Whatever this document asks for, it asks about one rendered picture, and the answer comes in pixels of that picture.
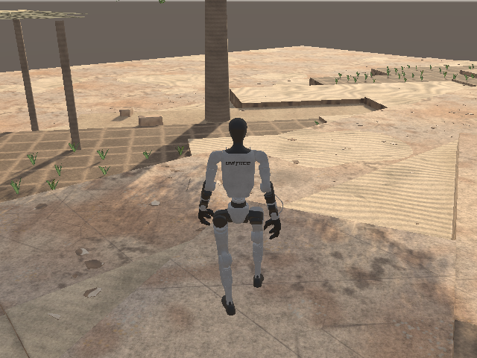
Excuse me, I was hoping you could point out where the left robot shin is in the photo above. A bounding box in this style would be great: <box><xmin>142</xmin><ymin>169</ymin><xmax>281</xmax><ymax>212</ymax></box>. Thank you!
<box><xmin>218</xmin><ymin>255</ymin><xmax>233</xmax><ymax>305</ymax></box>

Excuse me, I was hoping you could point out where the left robot hand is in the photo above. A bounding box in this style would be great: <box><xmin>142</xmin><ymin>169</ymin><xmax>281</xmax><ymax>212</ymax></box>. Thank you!
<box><xmin>198</xmin><ymin>209</ymin><xmax>214</xmax><ymax>226</ymax></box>

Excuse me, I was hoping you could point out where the robot right upper arm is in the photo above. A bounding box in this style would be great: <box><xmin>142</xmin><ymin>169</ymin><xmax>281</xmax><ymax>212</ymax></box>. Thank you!
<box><xmin>253</xmin><ymin>150</ymin><xmax>271</xmax><ymax>193</ymax></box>

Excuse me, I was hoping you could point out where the right robot hand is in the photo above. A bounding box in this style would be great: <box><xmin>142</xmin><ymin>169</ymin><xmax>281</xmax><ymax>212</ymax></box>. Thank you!
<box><xmin>264</xmin><ymin>218</ymin><xmax>281</xmax><ymax>239</ymax></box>

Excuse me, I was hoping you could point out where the right robot shin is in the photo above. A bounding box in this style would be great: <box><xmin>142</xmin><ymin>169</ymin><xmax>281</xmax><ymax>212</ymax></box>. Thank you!
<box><xmin>253</xmin><ymin>231</ymin><xmax>263</xmax><ymax>278</ymax></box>

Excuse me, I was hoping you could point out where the right robot forearm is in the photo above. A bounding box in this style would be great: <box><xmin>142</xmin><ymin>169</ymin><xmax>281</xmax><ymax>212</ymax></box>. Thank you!
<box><xmin>264</xmin><ymin>181</ymin><xmax>279</xmax><ymax>220</ymax></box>

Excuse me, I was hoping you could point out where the left robot forearm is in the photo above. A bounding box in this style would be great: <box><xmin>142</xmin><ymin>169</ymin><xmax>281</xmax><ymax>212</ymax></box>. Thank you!
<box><xmin>199</xmin><ymin>180</ymin><xmax>212</xmax><ymax>211</ymax></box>

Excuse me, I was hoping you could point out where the robot left upper arm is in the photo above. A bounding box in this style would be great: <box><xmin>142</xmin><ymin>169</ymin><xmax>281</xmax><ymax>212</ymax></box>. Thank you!
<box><xmin>204</xmin><ymin>151</ymin><xmax>223</xmax><ymax>192</ymax></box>

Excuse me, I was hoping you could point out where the robot shin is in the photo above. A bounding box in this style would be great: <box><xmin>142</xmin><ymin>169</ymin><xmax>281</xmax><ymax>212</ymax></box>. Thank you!
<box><xmin>218</xmin><ymin>255</ymin><xmax>233</xmax><ymax>305</ymax></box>
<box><xmin>253</xmin><ymin>231</ymin><xmax>263</xmax><ymax>278</ymax></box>

